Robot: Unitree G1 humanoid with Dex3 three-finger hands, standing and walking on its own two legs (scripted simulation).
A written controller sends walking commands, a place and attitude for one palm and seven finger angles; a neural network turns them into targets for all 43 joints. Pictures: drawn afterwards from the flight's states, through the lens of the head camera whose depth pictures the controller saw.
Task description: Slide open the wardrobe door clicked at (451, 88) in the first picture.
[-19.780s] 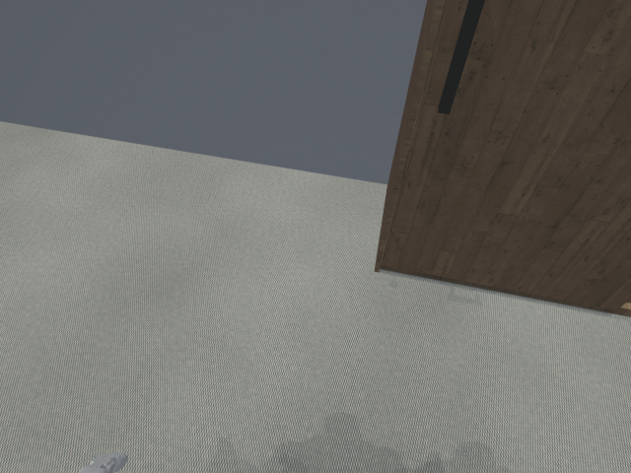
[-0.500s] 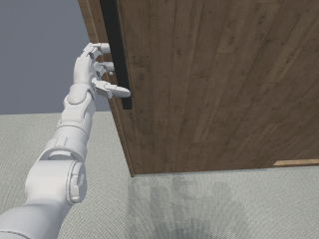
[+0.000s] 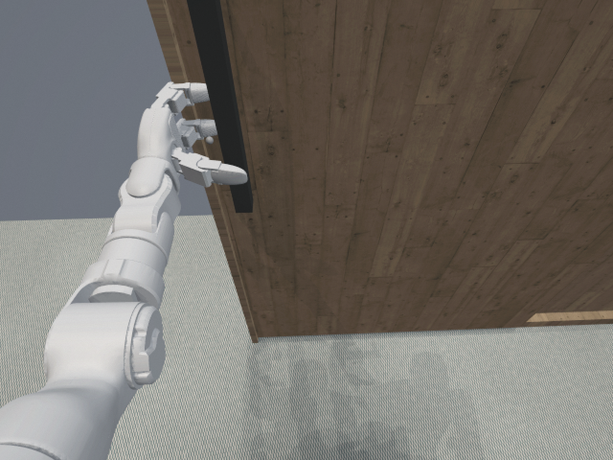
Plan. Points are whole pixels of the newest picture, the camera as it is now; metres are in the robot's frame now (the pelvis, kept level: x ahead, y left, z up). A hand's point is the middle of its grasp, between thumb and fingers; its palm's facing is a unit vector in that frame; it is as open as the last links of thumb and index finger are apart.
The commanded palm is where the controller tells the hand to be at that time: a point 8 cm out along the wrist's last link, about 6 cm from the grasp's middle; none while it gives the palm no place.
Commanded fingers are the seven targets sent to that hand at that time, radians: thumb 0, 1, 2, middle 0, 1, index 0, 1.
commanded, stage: slide the fingers in behind the handle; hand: left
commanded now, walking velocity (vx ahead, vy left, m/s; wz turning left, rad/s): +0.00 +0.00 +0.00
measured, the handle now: (229, 113) +0.53 +0.09 +0.17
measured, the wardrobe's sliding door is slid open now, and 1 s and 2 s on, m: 0.00 0.00 0.00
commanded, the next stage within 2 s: grip the handle and tug to test in 1.58 s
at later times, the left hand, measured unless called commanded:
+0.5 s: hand (227, 141) +0.47 +0.09 +0.17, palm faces -0.01 -1.00 +0.00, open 14.0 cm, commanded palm +0.45 +0.14 +0.16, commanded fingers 0.00 -0.50 0.30 -0.30 -1.20 -0.30 -1.20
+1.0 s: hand (237, 144) +0.47 +0.07 +0.17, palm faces -0.02 -1.00 +0.00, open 14.1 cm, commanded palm +0.44 +0.12 +0.16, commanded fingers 0.00 -0.50 0.30 -0.30 -1.20 -0.30 -1.20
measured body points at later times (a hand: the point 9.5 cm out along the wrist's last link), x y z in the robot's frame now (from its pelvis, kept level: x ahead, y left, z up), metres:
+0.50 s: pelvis -0.01 +0.00 +0.00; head +0.03 -0.01 +0.45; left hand +0.47 +0.14 +0.17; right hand +0.04 -0.26 -0.12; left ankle +0.00 +0.12 -0.73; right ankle -0.03 -0.10 -0.73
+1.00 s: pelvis -0.01 +0.00 +0.00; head +0.03 -0.01 +0.45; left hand +0.46 +0.13 +0.17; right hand +0.04 -0.25 -0.13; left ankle +0.00 +0.12 -0.73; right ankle -0.03 -0.10 -0.73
